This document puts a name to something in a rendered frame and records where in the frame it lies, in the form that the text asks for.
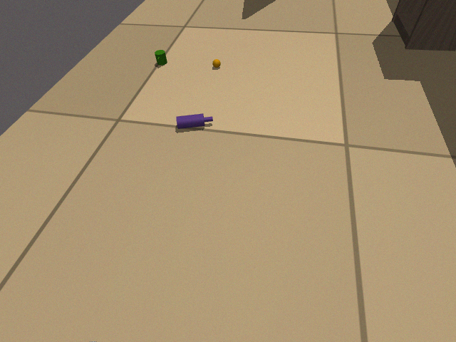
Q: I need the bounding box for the bookshelf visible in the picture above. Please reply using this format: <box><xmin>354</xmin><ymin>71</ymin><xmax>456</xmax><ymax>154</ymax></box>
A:
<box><xmin>392</xmin><ymin>0</ymin><xmax>456</xmax><ymax>51</ymax></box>

